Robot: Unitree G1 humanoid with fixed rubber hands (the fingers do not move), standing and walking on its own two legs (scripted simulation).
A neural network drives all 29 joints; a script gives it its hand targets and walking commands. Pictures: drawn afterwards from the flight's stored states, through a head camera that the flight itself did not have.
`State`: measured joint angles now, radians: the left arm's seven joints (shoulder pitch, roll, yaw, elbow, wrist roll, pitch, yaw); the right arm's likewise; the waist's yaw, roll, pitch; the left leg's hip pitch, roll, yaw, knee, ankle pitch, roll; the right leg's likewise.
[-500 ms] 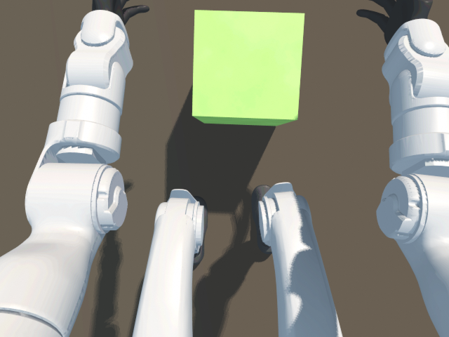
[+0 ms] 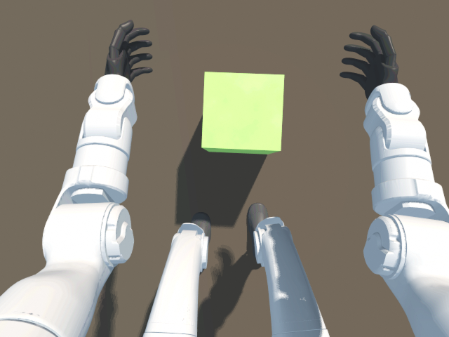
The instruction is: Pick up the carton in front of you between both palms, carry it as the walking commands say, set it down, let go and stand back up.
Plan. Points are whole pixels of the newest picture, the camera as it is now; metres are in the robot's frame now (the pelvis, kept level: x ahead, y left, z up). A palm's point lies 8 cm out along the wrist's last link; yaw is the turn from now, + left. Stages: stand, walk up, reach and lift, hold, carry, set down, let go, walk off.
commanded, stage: let go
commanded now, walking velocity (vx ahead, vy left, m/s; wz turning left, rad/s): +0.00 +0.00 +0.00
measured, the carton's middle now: (240, 119) +0.50 -0.05 -0.53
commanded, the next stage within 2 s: stand in 1.22 s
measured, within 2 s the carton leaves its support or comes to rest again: neither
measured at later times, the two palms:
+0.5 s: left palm (44, 185) +0.34 +0.21 +0.00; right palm (434, 195) +0.31 -0.23 +0.01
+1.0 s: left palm out of the picture +0.24 +0.24 +0.06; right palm out of the picture +0.23 -0.23 +0.06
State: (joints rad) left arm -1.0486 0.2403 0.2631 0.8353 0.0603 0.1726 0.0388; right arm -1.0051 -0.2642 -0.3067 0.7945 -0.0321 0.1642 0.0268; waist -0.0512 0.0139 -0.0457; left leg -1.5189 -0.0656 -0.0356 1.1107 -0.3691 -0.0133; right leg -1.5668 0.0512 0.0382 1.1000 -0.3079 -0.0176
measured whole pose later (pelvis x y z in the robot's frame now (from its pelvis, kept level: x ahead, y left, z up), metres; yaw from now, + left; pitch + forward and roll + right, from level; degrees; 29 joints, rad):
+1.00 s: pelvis +0.08 +0.01 +0.12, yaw -1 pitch -3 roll +0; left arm 0.22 0.21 0.03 0.42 -0.02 0.13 -0.08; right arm 0.22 -0.21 -0.05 0.40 -0.02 0.13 0.06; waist 0.00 0.00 0.10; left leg -0.11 -0.04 -0.06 0.46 -0.30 0.02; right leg -0.15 0.04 0.04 0.46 -0.25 -0.02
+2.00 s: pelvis +0.09 +0.01 +0.13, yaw +0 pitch -1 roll -1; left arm 0.14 0.34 0.02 0.89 0.03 0.00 0.02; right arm 0.17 -0.35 -0.02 0.82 -0.02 0.00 -0.03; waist 0.00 0.00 0.03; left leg -0.11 -0.04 -0.08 0.43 -0.30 0.02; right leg -0.14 0.03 0.01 0.41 -0.25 -0.01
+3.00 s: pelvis +0.08 +0.02 +0.13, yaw +1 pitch -2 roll +0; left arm 0.12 0.38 0.01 1.03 0.02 -0.01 0.01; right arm 0.12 -0.38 -0.01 0.99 -0.01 -0.01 -0.02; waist 0.01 0.00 0.05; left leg -0.07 -0.05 -0.08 0.33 -0.22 0.03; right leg -0.10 0.01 0.01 0.33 -0.19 0.00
